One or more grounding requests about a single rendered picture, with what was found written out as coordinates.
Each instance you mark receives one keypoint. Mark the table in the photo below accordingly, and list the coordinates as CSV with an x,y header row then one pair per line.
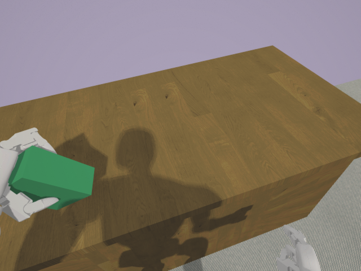
x,y
188,161

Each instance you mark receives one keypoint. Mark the sponge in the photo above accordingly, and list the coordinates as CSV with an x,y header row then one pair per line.
x,y
41,174

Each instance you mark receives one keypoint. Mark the left robot hand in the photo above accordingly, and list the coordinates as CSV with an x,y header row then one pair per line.
x,y
20,207

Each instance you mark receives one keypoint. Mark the right robot hand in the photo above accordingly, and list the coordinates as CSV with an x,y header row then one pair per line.
x,y
303,257

